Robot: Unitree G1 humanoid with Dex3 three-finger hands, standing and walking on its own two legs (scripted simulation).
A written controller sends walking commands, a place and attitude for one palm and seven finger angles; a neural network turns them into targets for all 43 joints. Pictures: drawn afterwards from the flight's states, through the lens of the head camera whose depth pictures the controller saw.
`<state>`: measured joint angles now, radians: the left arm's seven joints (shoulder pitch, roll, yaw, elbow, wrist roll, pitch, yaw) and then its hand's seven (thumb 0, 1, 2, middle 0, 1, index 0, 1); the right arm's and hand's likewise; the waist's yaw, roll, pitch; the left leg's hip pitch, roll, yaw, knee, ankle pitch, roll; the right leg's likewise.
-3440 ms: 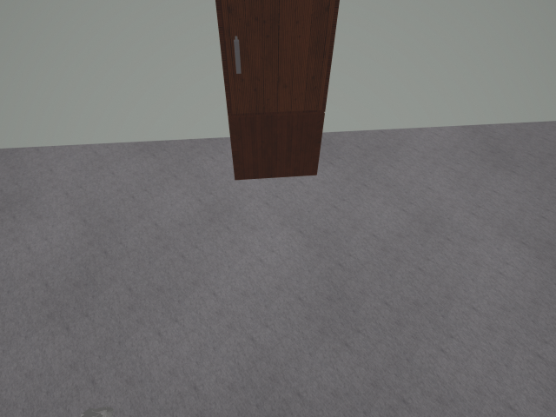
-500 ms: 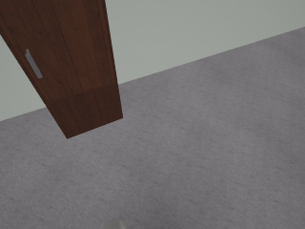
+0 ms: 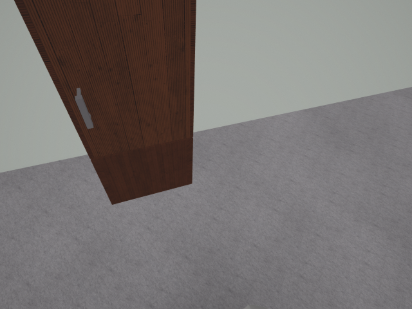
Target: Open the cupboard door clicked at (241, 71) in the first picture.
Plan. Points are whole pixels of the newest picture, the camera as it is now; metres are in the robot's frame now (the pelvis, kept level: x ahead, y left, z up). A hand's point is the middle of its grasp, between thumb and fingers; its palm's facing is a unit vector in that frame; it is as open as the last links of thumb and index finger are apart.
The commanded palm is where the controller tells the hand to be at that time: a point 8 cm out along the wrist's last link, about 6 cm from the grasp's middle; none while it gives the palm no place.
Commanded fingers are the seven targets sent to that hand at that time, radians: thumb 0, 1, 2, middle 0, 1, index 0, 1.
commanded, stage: turn to face it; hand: left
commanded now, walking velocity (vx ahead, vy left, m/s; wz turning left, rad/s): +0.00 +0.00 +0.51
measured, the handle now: (84, 108) +0.68 +0.43 -0.07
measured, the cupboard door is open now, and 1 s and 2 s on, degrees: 0 0 0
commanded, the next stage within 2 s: take the last steps up to it in 0.40 s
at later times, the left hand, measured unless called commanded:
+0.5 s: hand out of the picture +0.01 +0.16 -0.17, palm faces +0.28 -0.93 -0.23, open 7.4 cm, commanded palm none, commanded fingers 0.00 0.90 0.90 -0.20 -0.30 -0.20 -0.30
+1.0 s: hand out of the picture +0.04 +0.18 -0.17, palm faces +0.30 -0.93 -0.19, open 7.4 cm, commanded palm none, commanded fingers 0.00 0.90 0.90 -0.20 -0.30 -0.20 -0.30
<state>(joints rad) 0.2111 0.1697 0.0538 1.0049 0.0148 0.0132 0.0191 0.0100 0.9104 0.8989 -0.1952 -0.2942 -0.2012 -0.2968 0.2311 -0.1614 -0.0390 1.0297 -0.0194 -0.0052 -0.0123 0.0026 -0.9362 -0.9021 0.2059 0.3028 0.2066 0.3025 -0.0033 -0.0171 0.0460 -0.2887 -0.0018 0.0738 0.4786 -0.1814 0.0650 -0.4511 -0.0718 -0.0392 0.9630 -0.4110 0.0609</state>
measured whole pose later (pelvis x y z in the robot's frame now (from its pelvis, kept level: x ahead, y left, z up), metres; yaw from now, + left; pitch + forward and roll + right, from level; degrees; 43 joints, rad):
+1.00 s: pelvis +0.06 -0.01 +0.00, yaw +17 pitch -2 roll +1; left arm 0.25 0.17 0.04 1.05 0.02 0.00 -0.01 0.01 0.91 0.90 -0.19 -0.29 -0.20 -0.30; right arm 0.38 -0.16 -0.04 1.12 -0.03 -0.02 -0.02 0.01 -0.92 -0.90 0.21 0.30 0.21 0.30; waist -0.02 0.00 0.03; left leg -0.07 -0.01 0.06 0.40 -0.30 0.02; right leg -0.34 -0.07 -0.08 0.63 -0.30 0.02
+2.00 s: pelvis +0.26 +0.06 -0.01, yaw +18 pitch -1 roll +0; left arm 0.14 0.14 0.03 1.04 0.01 0.01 0.04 0.01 0.92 0.90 -0.20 -0.29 -0.20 -0.30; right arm 0.27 -0.15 -0.04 1.11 -0.01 0.04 -0.03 0.01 -0.91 -0.90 0.20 0.30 0.20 0.30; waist -0.02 0.04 0.07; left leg -0.23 0.06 0.09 0.60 -0.37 -0.03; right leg -0.28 -0.04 -0.11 0.55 -0.24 -0.02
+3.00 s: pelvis +0.21 +0.05 +0.00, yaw +17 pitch -1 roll -1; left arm 0.32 0.10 -0.02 1.11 0.02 -0.03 0.05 0.01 0.91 0.90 -0.20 -0.29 -0.20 -0.30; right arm 0.34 -0.13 -0.01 1.12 -0.02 0.01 -0.01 0.01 -0.91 -0.90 0.20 0.30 0.20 0.30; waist -0.03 0.03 0.04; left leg -0.28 0.06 0.08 0.53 -0.23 0.00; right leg -0.19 0.02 -0.07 0.48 -0.27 -0.02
